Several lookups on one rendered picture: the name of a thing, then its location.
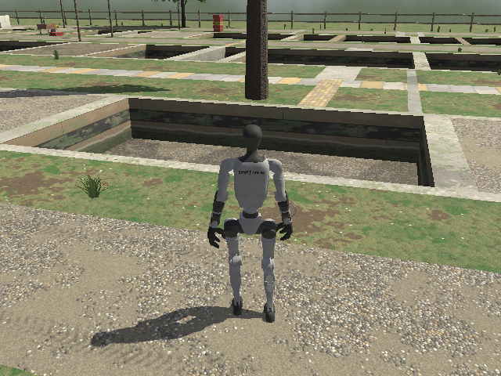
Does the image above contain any robot right forearm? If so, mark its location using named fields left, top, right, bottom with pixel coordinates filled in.
left=278, top=191, right=292, bottom=225

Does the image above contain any right robot shin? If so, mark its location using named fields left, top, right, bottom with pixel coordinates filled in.
left=264, top=258, right=275, bottom=312

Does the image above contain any left robot upper arm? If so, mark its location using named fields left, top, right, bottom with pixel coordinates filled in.
left=216, top=158, right=236, bottom=202

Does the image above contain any robot head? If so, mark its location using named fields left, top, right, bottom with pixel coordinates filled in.
left=238, top=125, right=265, bottom=163

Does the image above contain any robot left hand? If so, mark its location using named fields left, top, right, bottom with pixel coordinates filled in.
left=207, top=226, right=225, bottom=248

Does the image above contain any robot right hand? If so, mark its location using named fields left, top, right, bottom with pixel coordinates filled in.
left=276, top=222, right=293, bottom=240

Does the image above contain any robot left forearm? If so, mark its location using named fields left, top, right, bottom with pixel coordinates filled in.
left=209, top=191, right=225, bottom=228

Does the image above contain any right robot upper arm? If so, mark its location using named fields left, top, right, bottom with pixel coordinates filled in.
left=268, top=158, right=287, bottom=202

